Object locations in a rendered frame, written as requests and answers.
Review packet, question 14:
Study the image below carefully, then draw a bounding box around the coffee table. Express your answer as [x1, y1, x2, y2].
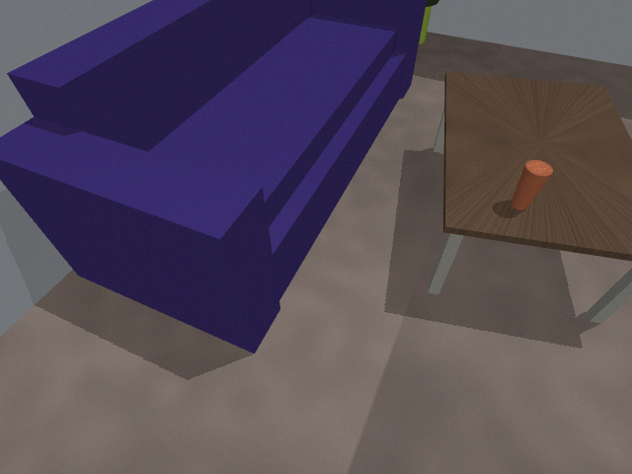
[428, 71, 632, 323]

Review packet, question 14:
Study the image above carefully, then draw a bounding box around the cup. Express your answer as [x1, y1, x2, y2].
[511, 160, 553, 210]

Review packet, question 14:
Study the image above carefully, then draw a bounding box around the potted plant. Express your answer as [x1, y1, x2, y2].
[419, 0, 439, 44]

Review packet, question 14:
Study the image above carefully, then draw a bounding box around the sofa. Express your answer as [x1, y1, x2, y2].
[0, 0, 427, 354]

